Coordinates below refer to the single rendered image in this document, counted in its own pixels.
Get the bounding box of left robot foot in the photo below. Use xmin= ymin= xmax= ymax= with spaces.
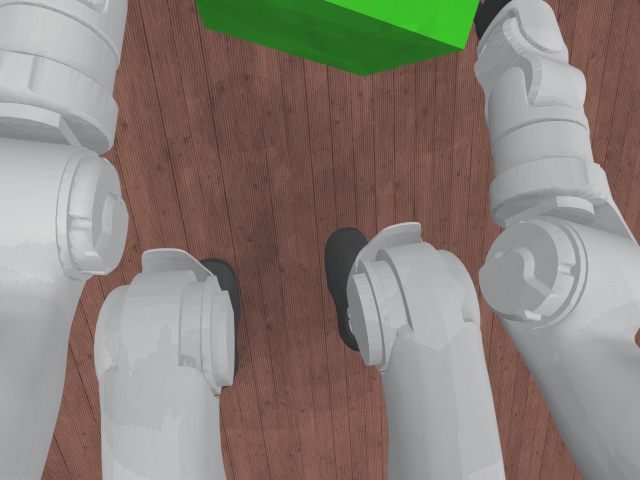
xmin=199 ymin=258 xmax=241 ymax=389

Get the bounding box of left robot forearm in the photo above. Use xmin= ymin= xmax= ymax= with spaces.
xmin=0 ymin=0 xmax=128 ymax=155

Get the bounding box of right robot thigh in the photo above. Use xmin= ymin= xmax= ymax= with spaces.
xmin=348 ymin=242 xmax=506 ymax=480

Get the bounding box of carton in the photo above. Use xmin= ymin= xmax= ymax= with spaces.
xmin=195 ymin=0 xmax=480 ymax=76

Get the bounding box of left robot upper arm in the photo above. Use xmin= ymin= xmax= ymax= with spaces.
xmin=0 ymin=137 xmax=129 ymax=480

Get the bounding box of right robot forearm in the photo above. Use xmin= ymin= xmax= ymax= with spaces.
xmin=474 ymin=0 xmax=638 ymax=244

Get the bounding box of robot right hand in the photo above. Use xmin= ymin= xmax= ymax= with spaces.
xmin=473 ymin=0 xmax=512 ymax=40

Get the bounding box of right robot upper arm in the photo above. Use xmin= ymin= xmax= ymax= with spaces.
xmin=479 ymin=216 xmax=640 ymax=480

